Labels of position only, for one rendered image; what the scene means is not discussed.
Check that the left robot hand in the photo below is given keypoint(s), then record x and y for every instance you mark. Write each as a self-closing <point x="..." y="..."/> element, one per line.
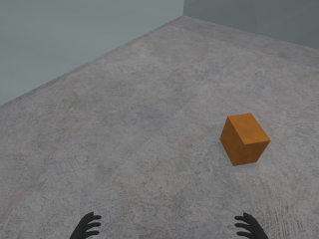
<point x="83" y="226"/>

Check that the right robot hand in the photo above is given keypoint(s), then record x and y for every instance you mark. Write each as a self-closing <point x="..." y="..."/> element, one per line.
<point x="256" y="231"/>

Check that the carton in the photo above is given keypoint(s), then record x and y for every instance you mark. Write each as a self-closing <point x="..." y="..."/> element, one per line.
<point x="243" y="139"/>

